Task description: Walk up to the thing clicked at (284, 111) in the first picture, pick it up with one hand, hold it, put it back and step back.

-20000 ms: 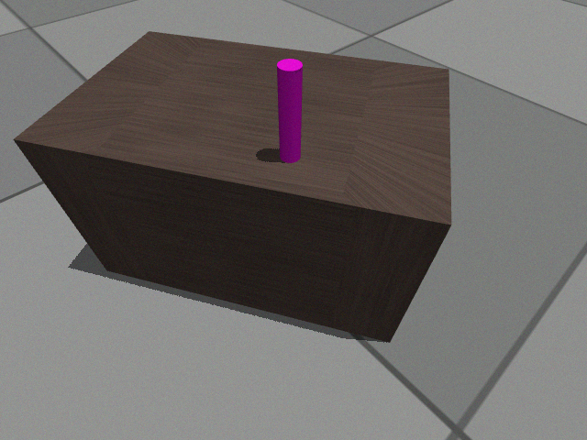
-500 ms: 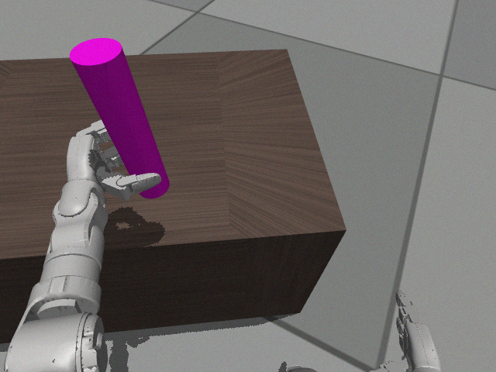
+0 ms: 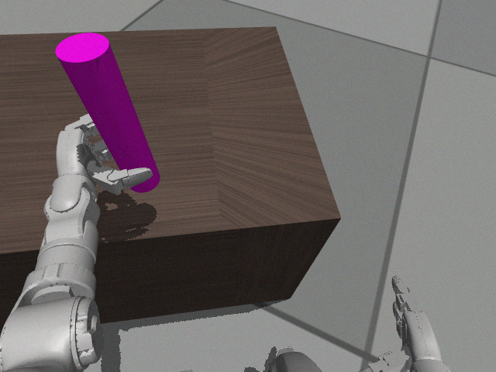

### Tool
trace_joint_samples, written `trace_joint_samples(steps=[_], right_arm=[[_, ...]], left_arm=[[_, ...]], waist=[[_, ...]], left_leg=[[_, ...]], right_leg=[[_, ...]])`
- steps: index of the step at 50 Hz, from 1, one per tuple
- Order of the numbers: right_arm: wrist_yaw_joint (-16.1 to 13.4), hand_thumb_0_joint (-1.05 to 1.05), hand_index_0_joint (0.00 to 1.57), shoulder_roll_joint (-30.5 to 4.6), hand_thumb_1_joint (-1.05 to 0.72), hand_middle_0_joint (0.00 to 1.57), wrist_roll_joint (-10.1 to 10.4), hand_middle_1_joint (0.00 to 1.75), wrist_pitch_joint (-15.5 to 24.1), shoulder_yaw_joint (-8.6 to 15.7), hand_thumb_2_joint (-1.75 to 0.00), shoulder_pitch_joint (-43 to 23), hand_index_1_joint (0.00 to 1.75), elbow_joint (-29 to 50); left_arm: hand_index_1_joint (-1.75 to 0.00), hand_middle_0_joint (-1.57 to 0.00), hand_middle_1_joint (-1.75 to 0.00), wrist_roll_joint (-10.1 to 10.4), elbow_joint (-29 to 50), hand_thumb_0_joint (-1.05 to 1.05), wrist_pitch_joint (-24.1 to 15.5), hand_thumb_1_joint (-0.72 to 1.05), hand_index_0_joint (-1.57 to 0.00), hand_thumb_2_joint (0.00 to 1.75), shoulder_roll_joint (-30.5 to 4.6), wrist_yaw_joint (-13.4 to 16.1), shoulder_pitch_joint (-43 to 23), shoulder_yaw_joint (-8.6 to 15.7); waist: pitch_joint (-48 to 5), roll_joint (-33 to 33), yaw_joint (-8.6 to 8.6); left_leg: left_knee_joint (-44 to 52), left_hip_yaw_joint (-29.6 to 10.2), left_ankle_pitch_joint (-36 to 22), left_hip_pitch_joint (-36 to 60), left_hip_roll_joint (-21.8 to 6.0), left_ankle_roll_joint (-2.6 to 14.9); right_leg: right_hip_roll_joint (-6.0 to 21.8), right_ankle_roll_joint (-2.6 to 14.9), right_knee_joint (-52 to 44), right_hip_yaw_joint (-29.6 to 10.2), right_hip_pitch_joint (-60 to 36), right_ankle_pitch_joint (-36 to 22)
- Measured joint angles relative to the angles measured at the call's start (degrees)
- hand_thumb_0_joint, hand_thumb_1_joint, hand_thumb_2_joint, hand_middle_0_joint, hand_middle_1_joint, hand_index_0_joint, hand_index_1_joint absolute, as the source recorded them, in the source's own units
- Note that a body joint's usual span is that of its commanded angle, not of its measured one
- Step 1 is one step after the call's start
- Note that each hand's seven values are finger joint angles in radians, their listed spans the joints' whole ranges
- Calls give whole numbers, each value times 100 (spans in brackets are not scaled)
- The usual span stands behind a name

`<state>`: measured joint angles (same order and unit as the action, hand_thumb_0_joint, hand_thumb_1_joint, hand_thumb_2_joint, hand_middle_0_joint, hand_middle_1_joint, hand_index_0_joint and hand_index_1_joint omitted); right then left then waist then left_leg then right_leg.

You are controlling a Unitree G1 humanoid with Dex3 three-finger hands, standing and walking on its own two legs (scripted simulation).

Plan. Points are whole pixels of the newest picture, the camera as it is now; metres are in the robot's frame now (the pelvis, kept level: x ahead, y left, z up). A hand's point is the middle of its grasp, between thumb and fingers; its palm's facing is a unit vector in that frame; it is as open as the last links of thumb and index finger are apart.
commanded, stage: lower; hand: left
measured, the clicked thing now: (120, 129) +0.44 +0.14 +0.15
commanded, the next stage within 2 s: loosen in 1.38 s
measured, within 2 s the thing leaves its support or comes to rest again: rests again in 1.26 s
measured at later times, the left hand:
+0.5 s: hand (128, 169) +0.47 +0.17 +0.02, palm faces +0.06 -1.00 +0.02, open 9.3 cm
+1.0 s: hand (133, 178) +0.47 +0.17 -0.01, palm faces +0.08 -1.00 +0.01, open 9.3 cm
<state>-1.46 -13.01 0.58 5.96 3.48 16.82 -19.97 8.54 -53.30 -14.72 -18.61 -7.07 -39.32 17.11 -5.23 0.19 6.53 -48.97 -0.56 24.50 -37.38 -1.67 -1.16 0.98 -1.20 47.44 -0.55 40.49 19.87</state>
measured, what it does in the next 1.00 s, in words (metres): stands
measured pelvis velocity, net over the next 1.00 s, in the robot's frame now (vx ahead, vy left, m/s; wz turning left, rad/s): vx -0.01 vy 0.00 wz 0.00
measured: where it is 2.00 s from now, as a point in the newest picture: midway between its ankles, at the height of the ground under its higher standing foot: outside the picture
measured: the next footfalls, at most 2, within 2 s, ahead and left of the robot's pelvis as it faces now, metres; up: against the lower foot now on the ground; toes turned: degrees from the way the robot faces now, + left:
none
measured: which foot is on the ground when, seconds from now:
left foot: down 0.00-1.00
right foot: down 0.00-1.00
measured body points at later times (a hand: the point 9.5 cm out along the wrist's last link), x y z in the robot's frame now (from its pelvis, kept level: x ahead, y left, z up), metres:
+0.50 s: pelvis -0.01 +0.01 -0.03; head +0.10 +0.03 +0.41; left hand +0.46 +0.22 +0.02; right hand +0.14 -0.26 -0.05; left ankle -0.01 +0.13 -0.70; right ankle +0.03 -0.13 -0.70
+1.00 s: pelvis -0.01 +0.00 -0.04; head +0.11 +0.03 +0.39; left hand +0.46 +0.22 +0.00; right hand +0.14 -0.27 -0.05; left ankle -0.01 +0.13 -0.70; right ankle +0.03 -0.13 -0.70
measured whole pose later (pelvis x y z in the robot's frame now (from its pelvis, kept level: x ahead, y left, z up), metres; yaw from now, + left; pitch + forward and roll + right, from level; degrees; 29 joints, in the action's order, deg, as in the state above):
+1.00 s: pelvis -0.01 +0.00 -0.04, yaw +0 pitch +21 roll -1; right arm 1.9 -14.6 -2.0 2.0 3.6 22.4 -0.8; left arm 4.9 -60.6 -25.1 -21.2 -5.2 -42.0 20.5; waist -6.8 0.7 10.9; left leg -64.6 -1.9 29.9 -55.4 -1.9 -1.2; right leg 0.6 -1.3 61.2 0.2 57.6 24.2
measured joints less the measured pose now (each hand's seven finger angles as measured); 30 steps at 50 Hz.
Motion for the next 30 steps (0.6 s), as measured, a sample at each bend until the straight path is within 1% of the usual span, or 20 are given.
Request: trace_joint_samples(steps=[5,9,14,20,30], right_arm=[[62,-1,6,-9,51,6,-59,5,-50,21,-5,88,5,348],[81,-1,6,-52,51,6,-83,5,-52,46,-5,182,5,610],[122,-1,6,-74,50,6,-139,5,-79,39,-6,209,5,796],[174,-1,6,-86,50,6,-185,5,-119,34,-6,319,5,1078],[241,-1,6,-95,50,6,-225,5,-196,16,-6,414,5,1318]], left_arm=[[-139,-100,-138,-91,-153,-2,-198,-61,-106,85,-62,21,-43,110],[-139,-101,-138,-96,-191,-2,-366,-61,-106,85,-90,8,-73,105],[-139,-101,-138,-158,-401,-2,-539,-61,-106,84,-151,43,-179,147],[-140,-101,-139,-207,-510,-1,-673,-61,-106,83,-180,97,-191,164],[-140,-101,-139,-252,-575,-1,-841,-61,-107,83,-157,172,-201,183]], waist=[[39,44,96],[37,66,140],[-31,75,230],[-63,43,280],[-141,9,308]], left_leg=[[-242,-13,63,-317,-9,-1],[-430,-27,121,-549,-20,-4],[-670,-58,206,-832,-30,5],[-896,-67,295,-1090,-33,22],[-1174,-66,425,-1382,-36,37]], right_leg=[[-11,-1,206,5,302,41],[-23,-1,352,13,516,75],[-34,-9,535,36,769,132],[-39,-28,711,36,1007,191],[-45,-48,953,27,1289,294]])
